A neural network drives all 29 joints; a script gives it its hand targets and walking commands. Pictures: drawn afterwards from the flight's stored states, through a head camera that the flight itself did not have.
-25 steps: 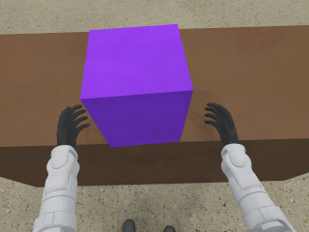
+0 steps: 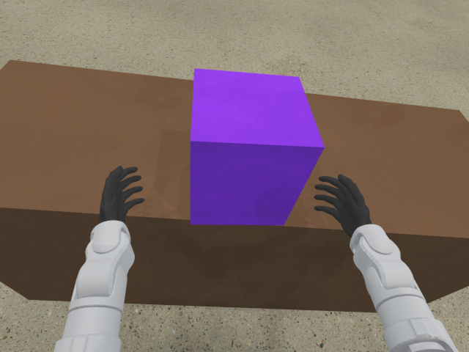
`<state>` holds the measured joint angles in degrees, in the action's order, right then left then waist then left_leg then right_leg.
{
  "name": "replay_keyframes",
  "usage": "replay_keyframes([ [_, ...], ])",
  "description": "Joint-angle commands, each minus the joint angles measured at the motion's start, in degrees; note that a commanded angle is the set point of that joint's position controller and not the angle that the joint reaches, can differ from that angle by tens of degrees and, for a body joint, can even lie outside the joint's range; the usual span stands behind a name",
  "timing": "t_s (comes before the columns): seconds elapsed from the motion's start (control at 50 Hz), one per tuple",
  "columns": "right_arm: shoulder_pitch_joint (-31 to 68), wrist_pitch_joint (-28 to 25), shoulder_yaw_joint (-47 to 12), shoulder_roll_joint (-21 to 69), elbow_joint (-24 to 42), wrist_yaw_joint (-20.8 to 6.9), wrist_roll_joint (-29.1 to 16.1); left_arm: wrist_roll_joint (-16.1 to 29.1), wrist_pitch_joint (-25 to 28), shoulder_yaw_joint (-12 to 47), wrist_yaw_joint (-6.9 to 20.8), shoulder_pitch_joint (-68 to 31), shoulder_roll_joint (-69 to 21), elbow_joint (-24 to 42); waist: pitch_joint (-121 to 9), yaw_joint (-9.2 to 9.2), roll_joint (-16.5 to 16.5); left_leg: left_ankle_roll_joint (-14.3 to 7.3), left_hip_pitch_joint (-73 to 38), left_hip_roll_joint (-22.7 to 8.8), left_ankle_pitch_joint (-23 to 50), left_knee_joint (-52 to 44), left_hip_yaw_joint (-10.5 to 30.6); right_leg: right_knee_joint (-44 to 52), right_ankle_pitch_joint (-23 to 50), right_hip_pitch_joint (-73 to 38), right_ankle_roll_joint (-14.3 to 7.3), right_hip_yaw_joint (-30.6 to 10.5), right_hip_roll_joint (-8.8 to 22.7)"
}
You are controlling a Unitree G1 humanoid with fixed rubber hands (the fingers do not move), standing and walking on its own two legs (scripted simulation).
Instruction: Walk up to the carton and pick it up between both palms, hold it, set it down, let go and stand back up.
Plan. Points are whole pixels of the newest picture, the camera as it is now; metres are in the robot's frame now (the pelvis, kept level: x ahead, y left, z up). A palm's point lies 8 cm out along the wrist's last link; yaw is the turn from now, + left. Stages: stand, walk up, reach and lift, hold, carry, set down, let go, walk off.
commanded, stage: set down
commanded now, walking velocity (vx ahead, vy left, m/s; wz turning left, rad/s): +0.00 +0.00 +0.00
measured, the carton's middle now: (242, 153) +0.50 +0.02 +0.05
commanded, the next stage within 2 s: none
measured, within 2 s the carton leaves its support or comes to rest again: neither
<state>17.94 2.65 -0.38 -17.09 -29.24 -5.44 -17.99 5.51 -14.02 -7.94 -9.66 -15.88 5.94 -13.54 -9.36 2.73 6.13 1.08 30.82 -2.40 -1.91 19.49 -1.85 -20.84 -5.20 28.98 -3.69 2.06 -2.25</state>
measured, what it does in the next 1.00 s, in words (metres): stands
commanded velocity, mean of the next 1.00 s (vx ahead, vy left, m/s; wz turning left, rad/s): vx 0.00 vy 0.00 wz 0.00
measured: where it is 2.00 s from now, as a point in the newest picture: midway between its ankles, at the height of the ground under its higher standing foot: outside the picture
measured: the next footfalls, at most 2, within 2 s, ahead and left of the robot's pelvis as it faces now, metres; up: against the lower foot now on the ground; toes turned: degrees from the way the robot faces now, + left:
none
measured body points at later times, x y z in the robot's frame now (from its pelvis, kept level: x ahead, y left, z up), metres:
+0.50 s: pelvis +0.00 -0.01 +0.00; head +0.01 +0.00 +0.45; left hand +0.26 +0.21 +0.04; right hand +0.26 -0.24 +0.03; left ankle +0.07 +0.13 -0.74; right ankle +0.04 -0.10 -0.74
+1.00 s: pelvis +0.02 +0.02 +0.00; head +0.06 +0.05 +0.45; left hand +0.27 +0.22 +0.00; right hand +0.27 -0.20 +0.00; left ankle +0.07 +0.13 -0.74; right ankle +0.04 -0.09 -0.74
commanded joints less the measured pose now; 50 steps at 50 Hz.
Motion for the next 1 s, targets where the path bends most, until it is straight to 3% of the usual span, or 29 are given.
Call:
replay_keyframes([
  [0.0,4.23,-4.45,11.4,-12.81,9.11,-1.61,-0.51,-3.94,-0.36,10.35,-0.49,-1.94,1.54,22.79,-20.11,-5.83,-14.28,1.36,-38.28,-1.26,-11.74,-0.71,9.64,1.5,-3.26,-10.93,2.02,-2.13,0.34],
  [0.08,0.0,-7.77,11.86,-12.73,21.39,-2.08,-0.37,-2.06,1.08,10.95,-0.4,4.24,2.45,29.07,-21.5,-5.58,-8.55,-0.22,-38.22,-0.52,-8.73,0.03,8.75,2.47,-3.49,-11.98,2.81,-3.01,1.34],
  [0.14,-5.01,-10.16,9.94,-12.78,28.58,-1.76,-1.25,-0.16,3.65,10.88,-0.02,10.39,3.46,32.56,-22.0,-5.21,-5.09,-0.87,-37.43,0.19,1.31,0.79,6.23,2.31,2.85,-15.4,3.57,-2.47,1.44],
  [0.22,-12.53,-11.09,7.36,-11.06,33.31,-0.59,-0.56,0.9,5.89,9.0,1.32,17.13,4.05,31.98,-19.1,-3.87,-0.1,-2.17,-34.74,1.28,4.12,-0.07,3.56,3.71,1.91,-19.05,4.03,-4.56,2.23],
  [0.28,-16.07,-10.49,6.13,-9.28,35.02,0.31,0.77,2.14,6.67,9.13,1.91,19.07,4.13,29.57,-13.05,-3.37,2.38,-2.62,-33.05,1.52,-0.14,-1.07,2.24,5.73,-6.68,-17.37,4.31,-5.89,3.11],
  [0.32,-18.45,-9.36,5.38,-8.6,36.0,0.84,1.25,3.75,6.65,8.54,1.78,18.21,5.3,30.8,-10.66,-2.84,2.24,-2.48,-31.27,1.72,-1.72,-1.34,1.1,6.7,-11.45,-16.95,4.61,-7.51,4.06],
  [0.36,-15.5,-8.1,4.08,-7.1,38.01,1.68,1.55,4.72,6.47,8.19,1.76,13.07,7.58,29.74,-9.19,-1.67,3.46,-2.4,-30.81,2.72,-4.72,0.06,0.07,8.49,-19.85,-13.28,4.13,-9.45,6.22],
  [0.4,-16.86,-6.78,4.15,-7.29,37.79,2.38,1.22,5.29,5.61,8.83,2.01,13.51,7.96,28.63,-7.01,-2.51,4.65,-2.43,-35.31,3.41,-3.45,1.94,0.56,10.15,-23.69,-7.59,2.69,-10.1,7.76],
  [0.46,-18.65,-5.35,2.23,-6.67,39.91,3.15,-0.09,5.02,4.3,7.25,2.09,12.88,9.49,29.11,-6.77,-1.28,5.79,-2.24,-41.81,4.47,-1.95,6.15,1.28,13.0,-30.81,-0.07,0.94,-13.12,11.13],
  [0.54,-19.64,-3.53,2.5,-7.48,36.05,2.85,-1.26,2.95,1.64,6.93,1.21,13.84,8.6,31.1,-5.83,-1.01,1.45,-1.18,-48.62,4.58,-4.15,7.32,3.47,12.51,-30.91,7.75,-1.88,-10.74,10.8],
  [0.56,-19.03,-3.73,2.83,-7.52,38.19,2.72,-2.26,2.56,1.59,7.58,0.82,13.61,8.54,33.96,-7.5,-0.99,0.66,-0.81,-48.71,4.42,-4.91,7.09,3.8,11.96,-29.84,6.67,-1.86,-9.96,10.42],
  [0.62,-20.38,-3.34,3.98,-8.75,34.22,1.56,-2.32,0.88,0.21,9.29,0.21,15.47,6.87,34.91,-6.55,-2.01,-1.37,0.11,-53.05,3.71,-8.96,7.08,6.12,11.3,-28.36,11.18,-3.01,-8.66,10.22],
  [0.64,-20.4,-3.54,4.84,-9.44,34.14,1.05,-2.62,0.16,-0.11,9.89,-0.28,15.07,6.89,37.2,-7.2,-2.39,-3.39,0.31,-53.83,3.28,-10.45,6.69,6.97,10.37,-27.5,11.75,-3.02,-7.98,9.54],
  [0.68,-21.1,-2.75,5.36,-9.45,28.93,0.38,-2.32,-1.44,-1.52,11.71,-0.41,16.19,5.38,35.24,-5.19,-3.7,-5.43,1.01,-55.33,2.44,-15.76,5.67,8.86,9.41,-26.18,13.34,-3.21,-6.74,8.98],
  [0.72,-22.44,-2.14,5.79,-9.44,25.44,-0.26,-1.74,-2.9,-3.05,12.32,-0.09,18.4,4.11,31.35,-3.22,-4.08,-5.87,1.16,-53.69,1.65,-20.29,3.64,9.86,8.17,-24.43,11.75,-2.44,-5.25,7.78],
  [0.74,-22.0,-1.74,6.27,-9.86,23.54,-1.0,-1.63,-3.99,-3.56,12.61,-0.35,18.35,3.64,31.26,-2.91,-4.06,-7.88,1.35,-51.68,0.65,-23.07,1.65,10.61,7.07,-23.09,9.62,-1.72,-4.78,6.89],
  [0.8,-20.63,-0.62,10.51,-11.41,17.53,-3.98,-0.5,-4.68,-3.79,17.0,-2.1,18.99,-0.59,30.85,-2.15,-5.0,-17.93,1.28,-32.26,-5.06,-38.08,-9.49,12.85,-0.75,-12.24,-10.95,2.41,-1.17,0.31],
  [0.84,-20.37,-1.25,11.88,-12.13,17.62,-4.92,0.05,-4.07,-3.02,18.4,-1.84,19.38,-0.97,31.61,-4.19,-6.19,-16.19,0.77,-28.74,-5.81,-36.74,-9.44,13.38,-1.76,-6.54,-16.22,2.8,-1.89,-0.11],
  [0.86,-21.03,-1.29,12.33,-11.4,15.92,-5.17,1.18,-3.96,-3.02,18.47,-1.26,20.04,-0.65,28.23,-4.62,-6.51,-14.4,0.65,-30.19,-5.35,-36.93,-8.86,13.22,-0.92,-7.27,-15.69,2.98,-2.66,0.79],
  [0.9,-21.07,-2.47,13.07,-11.2,18.6,-5.39,2.09,-2.35,-1.78,17.86,-1.57,19.99,1.21,30.42,-7.01,-5.9,-11.67,1.07,-34.33,-3.92,-31.8,-7.09,12.21,0.39,-9.45,-12.3,2.64,-2.89,1.79],
  [0.92,-20.85,-3.02,13.84,-11.19,19.39,-5.32,2.44,-2.49,-1.29,17.18,-1.7,20.23,1.71,29.78,-7.28,-5.37,-10.53,0.93,-34.82,-3.95,-31.58,-7.0,12.53,0.56,-9.7,-11.99,2.98,-2.97,1.95],
  [0.98,-22.68,-4.42,12.8,-10.32,19.45,-4.9,3.51,-1.64,0.01,16.12,-1.11,21.91,1.72,28.04,-9.29,-4.98,-7.37,0.57,-37.31,-2.32,-21.52,-3.97,9.21,1.93,-7.96,-11.46,2.63,-3.13,2.3],
])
